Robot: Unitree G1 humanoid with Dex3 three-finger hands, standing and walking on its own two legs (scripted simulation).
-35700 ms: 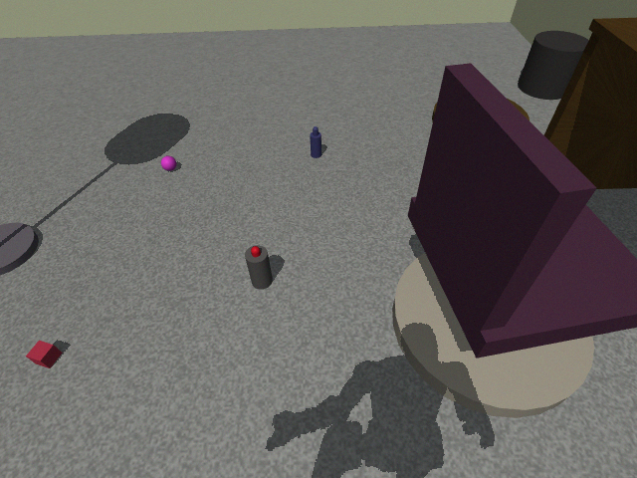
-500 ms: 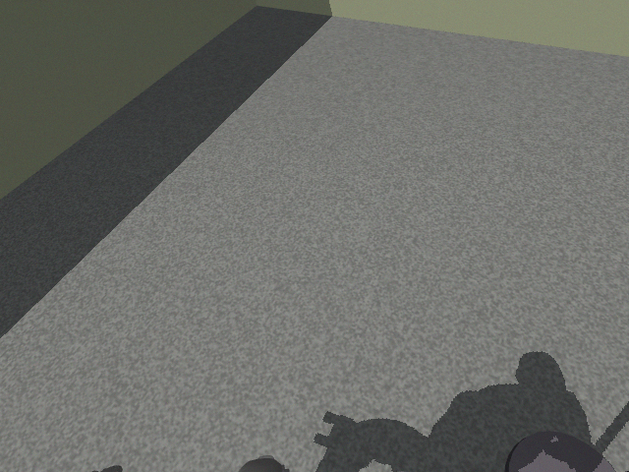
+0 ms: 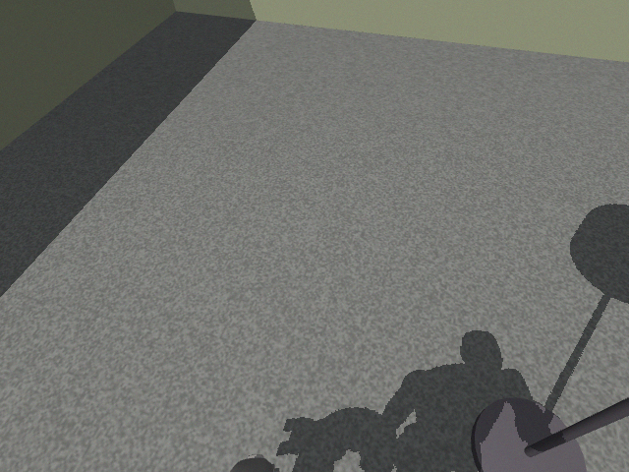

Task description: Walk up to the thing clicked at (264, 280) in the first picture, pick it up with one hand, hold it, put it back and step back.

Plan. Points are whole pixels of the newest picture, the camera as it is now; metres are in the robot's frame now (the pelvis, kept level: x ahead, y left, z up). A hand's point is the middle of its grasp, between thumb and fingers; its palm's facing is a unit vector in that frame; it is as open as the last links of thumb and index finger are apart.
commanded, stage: walk up
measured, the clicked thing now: out of the picture -0.25 -1.55 -0.64
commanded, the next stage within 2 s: stand in 0.58 s
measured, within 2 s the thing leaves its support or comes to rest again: neither
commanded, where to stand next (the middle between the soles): +0.07 -0.01 m, yaw +0 degrees
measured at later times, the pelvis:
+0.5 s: pelvis +0.00 +0.00 +0.03, yaw -2 degrees
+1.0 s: pelvis +0.00 +0.02 +0.04, yaw -1 degrees
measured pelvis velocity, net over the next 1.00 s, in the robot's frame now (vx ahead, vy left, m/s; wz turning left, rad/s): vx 0.00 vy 0.02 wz -0.02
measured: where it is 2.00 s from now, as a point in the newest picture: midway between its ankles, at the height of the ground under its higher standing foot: outside the picture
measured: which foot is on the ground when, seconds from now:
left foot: down 0.00-1.00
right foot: down 0.00-1.00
